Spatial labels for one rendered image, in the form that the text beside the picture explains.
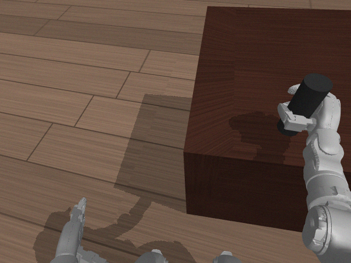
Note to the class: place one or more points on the can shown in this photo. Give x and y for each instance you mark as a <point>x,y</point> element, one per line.
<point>309,95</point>

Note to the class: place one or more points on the right robot arm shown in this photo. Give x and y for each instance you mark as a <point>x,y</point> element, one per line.
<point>327,229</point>

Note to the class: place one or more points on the left robot hand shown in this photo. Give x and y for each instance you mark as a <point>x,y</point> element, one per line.
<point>70,239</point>

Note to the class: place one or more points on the right robot hand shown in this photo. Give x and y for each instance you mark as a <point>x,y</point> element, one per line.
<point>327,115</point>

